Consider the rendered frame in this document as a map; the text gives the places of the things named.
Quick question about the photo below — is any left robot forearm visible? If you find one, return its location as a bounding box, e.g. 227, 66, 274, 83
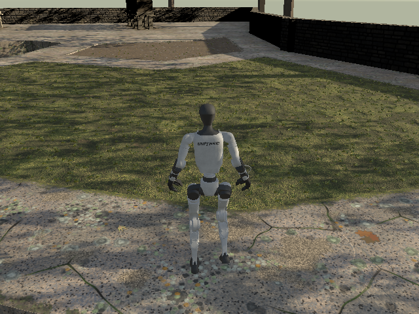
169, 159, 182, 181

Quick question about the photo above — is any left robot upper arm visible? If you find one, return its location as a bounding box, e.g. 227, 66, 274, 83
176, 133, 194, 169

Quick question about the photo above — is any robot left hand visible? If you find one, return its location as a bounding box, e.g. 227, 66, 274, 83
168, 179, 183, 192

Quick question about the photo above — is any robot torso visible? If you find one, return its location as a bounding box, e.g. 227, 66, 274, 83
193, 130, 224, 196

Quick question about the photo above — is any robot right hand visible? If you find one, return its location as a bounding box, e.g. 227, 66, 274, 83
236, 178, 251, 191

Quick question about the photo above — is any robot left shin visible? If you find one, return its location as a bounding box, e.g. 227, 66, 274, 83
189, 220, 199, 265

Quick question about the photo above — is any right robot upper arm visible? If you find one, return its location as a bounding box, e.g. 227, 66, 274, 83
222, 131, 241, 167

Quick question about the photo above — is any right robot forearm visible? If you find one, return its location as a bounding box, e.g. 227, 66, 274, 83
235, 158, 249, 181

